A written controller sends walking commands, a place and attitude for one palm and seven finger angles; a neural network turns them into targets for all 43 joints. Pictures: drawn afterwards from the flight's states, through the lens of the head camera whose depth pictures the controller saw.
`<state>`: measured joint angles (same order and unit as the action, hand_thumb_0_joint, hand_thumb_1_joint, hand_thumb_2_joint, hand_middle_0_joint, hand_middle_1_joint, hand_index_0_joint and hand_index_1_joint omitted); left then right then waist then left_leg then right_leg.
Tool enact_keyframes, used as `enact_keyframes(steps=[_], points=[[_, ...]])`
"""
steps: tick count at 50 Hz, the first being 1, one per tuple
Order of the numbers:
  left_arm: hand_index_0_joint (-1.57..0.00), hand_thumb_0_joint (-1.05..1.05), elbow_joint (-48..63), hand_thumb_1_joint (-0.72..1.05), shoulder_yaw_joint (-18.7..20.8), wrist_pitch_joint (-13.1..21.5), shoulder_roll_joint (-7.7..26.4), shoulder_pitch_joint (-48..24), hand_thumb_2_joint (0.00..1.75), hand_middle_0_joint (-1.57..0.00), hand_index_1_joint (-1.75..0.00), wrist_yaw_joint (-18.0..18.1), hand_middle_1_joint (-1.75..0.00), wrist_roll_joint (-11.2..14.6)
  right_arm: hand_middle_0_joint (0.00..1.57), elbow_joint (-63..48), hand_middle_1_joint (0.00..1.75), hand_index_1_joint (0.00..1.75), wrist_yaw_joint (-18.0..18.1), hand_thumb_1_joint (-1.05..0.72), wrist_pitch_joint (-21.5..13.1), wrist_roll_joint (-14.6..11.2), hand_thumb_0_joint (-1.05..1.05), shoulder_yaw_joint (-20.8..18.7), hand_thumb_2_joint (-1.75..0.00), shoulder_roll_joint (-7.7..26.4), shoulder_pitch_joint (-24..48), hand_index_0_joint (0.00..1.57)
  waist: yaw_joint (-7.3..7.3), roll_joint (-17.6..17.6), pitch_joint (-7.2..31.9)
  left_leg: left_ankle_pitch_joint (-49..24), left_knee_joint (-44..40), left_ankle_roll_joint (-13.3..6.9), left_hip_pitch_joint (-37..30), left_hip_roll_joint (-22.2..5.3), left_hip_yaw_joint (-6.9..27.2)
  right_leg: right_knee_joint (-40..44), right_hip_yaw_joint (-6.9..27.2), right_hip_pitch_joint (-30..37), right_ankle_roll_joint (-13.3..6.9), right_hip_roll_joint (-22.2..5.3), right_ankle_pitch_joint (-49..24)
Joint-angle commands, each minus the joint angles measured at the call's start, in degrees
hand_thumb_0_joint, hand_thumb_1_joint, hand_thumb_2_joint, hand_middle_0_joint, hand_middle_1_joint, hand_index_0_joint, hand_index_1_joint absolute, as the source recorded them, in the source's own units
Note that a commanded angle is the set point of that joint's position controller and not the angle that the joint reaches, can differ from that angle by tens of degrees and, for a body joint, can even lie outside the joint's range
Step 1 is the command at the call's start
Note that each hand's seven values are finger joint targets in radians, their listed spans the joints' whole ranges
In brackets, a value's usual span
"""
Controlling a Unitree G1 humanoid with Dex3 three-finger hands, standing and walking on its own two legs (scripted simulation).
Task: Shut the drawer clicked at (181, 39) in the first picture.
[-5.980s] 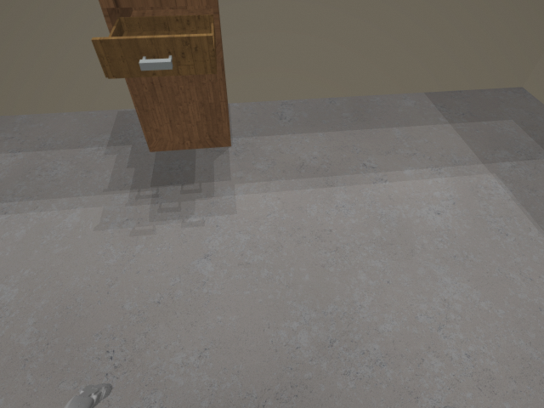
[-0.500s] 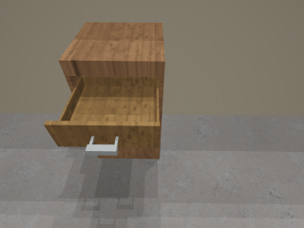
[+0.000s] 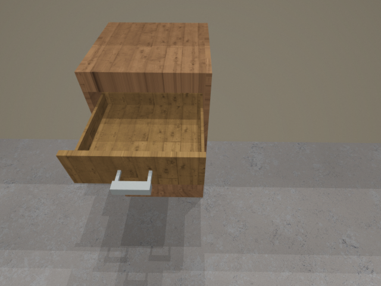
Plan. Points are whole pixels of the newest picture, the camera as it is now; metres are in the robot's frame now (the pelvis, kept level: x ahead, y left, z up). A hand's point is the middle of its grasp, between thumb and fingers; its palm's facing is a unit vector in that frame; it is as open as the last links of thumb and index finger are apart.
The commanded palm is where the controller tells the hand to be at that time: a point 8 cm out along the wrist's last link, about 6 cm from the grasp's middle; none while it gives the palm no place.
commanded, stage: look again from close up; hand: left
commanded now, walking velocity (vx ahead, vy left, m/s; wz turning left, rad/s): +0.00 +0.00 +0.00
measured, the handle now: (133, 180) +0.42 +0.19 -0.09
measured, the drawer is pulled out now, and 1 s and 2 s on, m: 0.30 0.30 0.30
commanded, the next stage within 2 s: shuffle to correct the standing spot in 0.36 s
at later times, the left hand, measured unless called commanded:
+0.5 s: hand out of the picture +0.02 +0.22 -0.17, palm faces -0.02 -0.98 -0.19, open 7.4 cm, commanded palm none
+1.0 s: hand out of the picture +0.00 +0.18 -0.18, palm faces +0.04 -0.99 -0.14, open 7.4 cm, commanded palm none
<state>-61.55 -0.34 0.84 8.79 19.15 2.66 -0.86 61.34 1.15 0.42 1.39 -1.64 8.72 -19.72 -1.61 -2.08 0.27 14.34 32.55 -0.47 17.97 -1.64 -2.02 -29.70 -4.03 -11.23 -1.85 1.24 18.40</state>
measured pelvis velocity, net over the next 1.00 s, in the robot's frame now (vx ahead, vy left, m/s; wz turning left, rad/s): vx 0.06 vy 0.03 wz -0.01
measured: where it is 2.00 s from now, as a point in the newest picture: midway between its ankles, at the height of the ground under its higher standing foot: outside the picture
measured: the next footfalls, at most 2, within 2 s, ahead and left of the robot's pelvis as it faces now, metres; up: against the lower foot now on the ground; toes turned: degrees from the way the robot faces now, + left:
right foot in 1.36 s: +0.23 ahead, -0.15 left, +0.00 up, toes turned -8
left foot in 1.76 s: +0.17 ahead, +0.09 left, +0.00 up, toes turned +2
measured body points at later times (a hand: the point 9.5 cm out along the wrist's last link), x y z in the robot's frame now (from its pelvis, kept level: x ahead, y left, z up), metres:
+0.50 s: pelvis +0.00 +0.04 +0.01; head +0.01 +0.05 +0.45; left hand +0.02 +0.27 -0.15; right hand +0.05 -0.19 -0.14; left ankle +0.03 +0.11 -0.73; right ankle -0.03 -0.10 -0.73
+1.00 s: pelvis +0.06 +0.03 -0.01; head +0.08 +0.04 +0.44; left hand +0.00 +0.23 -0.17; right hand +0.04 -0.20 -0.16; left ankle +0.06 +0.11 -0.73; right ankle -0.02 -0.09 -0.73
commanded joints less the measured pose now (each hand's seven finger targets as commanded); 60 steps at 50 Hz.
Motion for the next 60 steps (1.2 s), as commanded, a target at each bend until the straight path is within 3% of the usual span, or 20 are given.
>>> enact_keyframes(steps=[1,4,6,9,23,27,30,33,37,39,41,43,46,48,49,50,51,53,56,60], points=[[-0.20,0.00,4.1,0.90,0.9,1.1,5.4,1.9,0.90,-0.20,-0.30,0.6,-0.30,-0.2,0.20,-2.8,0.30,0.30,0.3,-0.90,-1.9,-0.1,0.00,0.2,-0.90,4.4,-1.7,0.20,1.12,1.7,-2.9,-12.8,-4.5,-1.6,-3.7,-4.0,4.6,5.3,7.5,-3.7,-1.4,-6.5,-11.1],[-0.20,0.00,3.8,0.90,1.2,0.8,6.5,2.9,0.90,-0.20,-0.30,0.6,-0.30,0.0,0.20,-3.3,0.30,0.30,0.7,-0.90,-1.8,-0.4,0.00,0.2,-0.90,6.1,0.3,0.20,1.70,-0.9,-3.7,-18.1,-5.0,-2.0,-4.0,-4.5,5.0,3.9,6.3,-2.2,-0.4,-6.3,-13.7],[-0.20,0.00,4.2,0.90,1.0,0.6,6.4,3.1,0.90,-0.20,-0.30,0.6,-0.30,-0.1,0.20,-3.3,0.30,0.30,0.7,-0.90,-1.8,-0.4,0.00,0.3,-0.90,6.3,1.1,0.20,1.92,0.8,-3.1,-20.8,-4.9,-2.3,-5.3,-4.7,4.9,3.8,6.4,-1.2,-0.2,-6.1,-15.5],[-0.20,0.00,4.6,0.90,1.1,0.4,6.9,1.9,0.90,-0.20,-0.30,0.5,-0.30,0.0,0.20,-3.8,0.30,0.30,0.5,-0.90,-1.5,-0.4,0.00,0.1,-0.90,7.2,3.1,0.20,1.66,1.9,-4.1,-15.8,-6.4,-2.2,-5.7,-4.3,4.7,4.6,6.7,-2.0,0.3,-6.5,-13.2],[-0.20,0.00,3.4,0.90,0.7,-0.2,6.6,1.2,0.90,-0.20,-0.30,0.0,-0.30,-0.1,0.20,-2.8,0.30,0.30,0.2,-0.90,-1.4,-0.7,0.00,0.4,-0.90,8.3,5.8,0.20,1.49,1.2,-2.3,-9.6,-12.2,-2.4,-8.7,-4.5,5.4,7.6,6.0,0.0,1.5,-6.9,-8.6],[-0.20,0.00,2.2,0.90,0.6,-0.8,5.3,2.1,0.90,-0.20,-0.30,-0.7,-0.30,-0.8,0.20,-1.6,0.30,0.30,0.1,-0.90,-0.6,-0.4,0.00,-0.1,-0.90,9.8,4.7,0.20,1.14,-0.8,-6.0,16.5,-20.2,-3.2,-5.1,-6.6,9.8,4.8,2.5,-2.4,1.6,-4.5,4.1],[-0.20,0.00,1.5,0.90,0.7,-1.2,4.3,4.0,0.90,-0.20,-0.30,-1.2,-0.30,-1.2,0.20,-1.4,0.30,0.30,0.3,-0.90,-0.2,-0.2,0.00,-0.8,-0.90,11.2,4.1,0.20,1.47,-3.5,-7.6,24.7,-23.9,-5.0,-3.4,-9.6,13.9,-0.1,0.1,-4.7,1.4,-3.1,5.8],[-0.20,0.00,1.0,0.90,0.9,-1.1,3.5,5.0,0.90,-0.20,-0.30,-1.7,-0.30,-1.2,0.20,-0.8,0.30,0.30,0.6,-0.90,-0.5,-0.2,0.00,-1.1,-0.90,10.9,3.0,0.20,1.57,-1.7,-5.9,20.8,-22.0,-6.5,-5.3,-11.1,14.1,-1.5,-0.1,-5.4,1.0,-3.5,4.5],[-0.20,0.00,0.1,0.90,1.3,-0.5,3.1,7.2,0.90,-0.20,-0.30,-1.9,-0.30,-0.9,0.20,-0.3,0.30,0.30,0.7,-0.90,-0.9,-0.4,0.00,-0.8,-0.90,9.2,2.8,0.20,2.38,0.5,-5.8,17.2,-18.1,-5.4,-1.8,-8.7,9.8,4.1,1.7,-1.0,-0.1,-4.5,2.1],[-0.20,0.00,-0.7,0.90,1.4,0.1,4.1,8.1,0.90,-0.20,-0.30,-1.6,-0.30,-0.7,0.20,-0.3,0.30,0.30,0.5,-0.90,-1.3,-0.5,0.00,-0.4,-0.90,7.1,2.8,0.20,2.54,3.9,-6.9,13.1,-12.6,-4.1,1.3,-4.7,6.1,8.3,6.2,0.9,-1.6,-7.2,4.4],[-0.20,0.00,-1.5,0.90,2.1,0.4,6.4,9.6,0.90,-0.20,-0.30,-1.1,-0.30,-0.4,0.20,-1.0,0.30,0.30,0.2,-0.90,-1.6,-0.6,0.00,0.3,-0.90,4.5,3.8,0.20,3.03,12.5,-7.5,7.7,-2.2,-2.5,6.8,0.6,-1.0,13.0,12.6,5.4,-4.2,-12.1,4.4],[-0.20,0.00,-1.9,0.90,2.4,0.8,7.0,11.0,0.90,-0.20,-0.30,-0.6,-0.30,-0.2,0.20,-1.7,0.30,0.30,-0.1,-0.90,-1.8,-0.3,0.00,0.3,-0.90,3.6,5.3,0.20,3.45,14.7,-7.1,8.7,6.1,-1.9,9.8,0.5,-3.4,14.2,16.6,7.1,-7.4,-17.1,-3.2],[-0.20,0.00,-2.0,0.90,2.6,1.2,6.5,10.4,0.90,-0.20,-0.30,-0.6,-0.30,-0.7,0.20,-1.6,0.30,0.30,-0.3,-0.90,-2.1,-0.5,0.00,0.1,-0.90,2.7,4.6,0.20,2.33,9.5,-6.9,11.3,6.4,-2.1,8.5,-0.2,-4.0,10.9,12.9,7.4,-8.6,-16.8,-13.4],[-0.20,0.00,-1.4,0.90,2.5,0.9,5.5,6.0,0.90,-0.20,-0.30,-0.8,-0.30,-0.4,0.20,0.9,0.30,0.30,0.0,-0.90,-2.7,-0.4,0.00,0.2,-0.90,2.4,-2.3,0.20,-1.61,5.4,-5.6,1.4,-5.0,-2.6,-5.6,-0.2,-3.8,2.1,5.9,-0.5,-5.1,-12.0,-16.8],[-0.20,0.00,-0.7,0.90,2.2,0.8,3.6,4.8,0.90,-0.20,-0.30,-1.2,-0.30,-0.1,0.20,3.3,0.30,0.30,0.5,-0.90,-3.2,0.0,0.00,-0.4,-0.90,5.5,-8.4,0.20,-3.42,-3.5,-3.5,-9.2,-8.8,-5.2,-15.1,-5.4,5.1,-9.8,0.9,-7.5,-1.9,-6.2,-15.7],[-0.20,0.00,0.9,0.90,1.6,1.0,1.5,4.0,0.90,-0.20,-0.30,-1.4,-0.30,0.1,0.20,4.9,0.30,0.30,1.4,-0.90,-3.3,0.5,0.00,-1.5,-0.90,10.1,-14.8,0.20,-4.59,-13.7,-1.3,-24.3,-12.9,-10.2,-24.3,-16.6,19.0,-22.7,-3.8,-18.9,1.0,-1.3,2.7],[-0.20,0.00,2.7,0.90,1.8,0.9,3.2,1.0,0.90,-0.20,-0.30,-1.2,-0.30,-0.7,0.20,5.4,0.30,0.30,1.6,-0.90,-3.0,0.4,0.00,-1.5,-0.90,11.0,-16.3,0.20,-4.73,-12.4,-2.9,-28.5,-14.4,-12.7,-23.7,-20.8,21.5,-30.9,-0.2,-22.8,0.2,-1.5,15.7],[-0.20,0.00,2.2,0.90,2.6,0.0,3.0,-1.2,0.90,-0.20,-0.30,-1.5,-0.30,-1.0,0.20,4.1,0.30,0.30,2.0,-0.90,-3.1,0.3,0.00,-0.6,-0.90,7.5,-11.5,0.20,-2.50,-5.4,-9.2,-27.6,-16.4,-13.0,-13.7,-21.1,18.6,-36.3,3.5,-24.6,0.3,-5.6,10.8],[-0.20,0.00,2.1,0.90,2.6,-0.4,0.7,0.0,0.90,-0.20,-0.30,-2.7,-0.30,-0.7,0.20,1.4,0.30,0.30,1.9,-0.90,-3.8,0.0,0.00,-0.7,-0.90,7.0,-5.2,0.20,0.54,-1.2,-8.4,-23.0,-18.5,-11.3,-9.8,-17.4,10.5,-32.2,2.6,-21.7,1.8,-7.1,2.9],[-0.20,0.00,3.0,0.90,2.6,-1.0,-0.5,-2.5,0.90,-0.20,-0.30,-3.2,-0.30,-0.6,0.20,0.8,0.30,0.30,1.6,-0.90,-3.8,0.3,0.00,-0.9,-0.90,6.7,-3.5,0.20,0.90,-4.9,-7.4,-17.4,-19.5,-9.4,-7.3,-14.0,3.4,-21.6,-0.1,-17.5,2.4,-6.9,-2.7]])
